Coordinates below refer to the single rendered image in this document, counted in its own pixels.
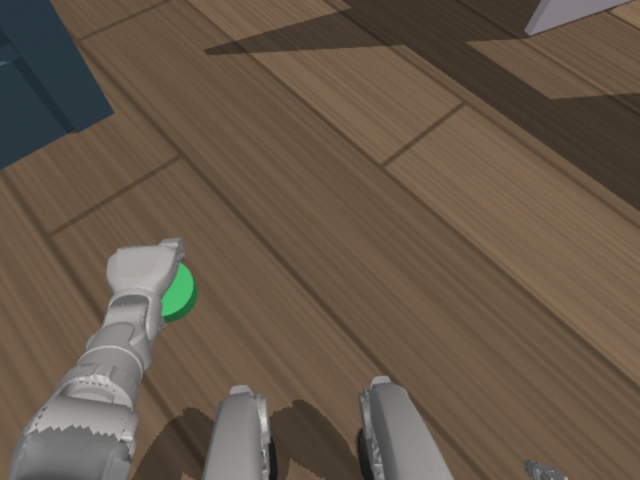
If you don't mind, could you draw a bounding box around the right robot hand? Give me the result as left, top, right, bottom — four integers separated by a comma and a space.
524, 460, 568, 480

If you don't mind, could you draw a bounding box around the left robot hand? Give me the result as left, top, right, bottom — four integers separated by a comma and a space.
106, 238, 185, 330

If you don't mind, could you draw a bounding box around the armchair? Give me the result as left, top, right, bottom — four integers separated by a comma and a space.
0, 0, 114, 170

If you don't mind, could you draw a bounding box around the left robot arm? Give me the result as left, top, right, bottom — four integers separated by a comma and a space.
9, 288, 162, 480

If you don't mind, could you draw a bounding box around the tin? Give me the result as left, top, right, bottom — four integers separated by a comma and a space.
161, 262, 198, 322

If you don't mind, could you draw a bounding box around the right robot foot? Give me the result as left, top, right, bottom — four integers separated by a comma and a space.
358, 429, 374, 480

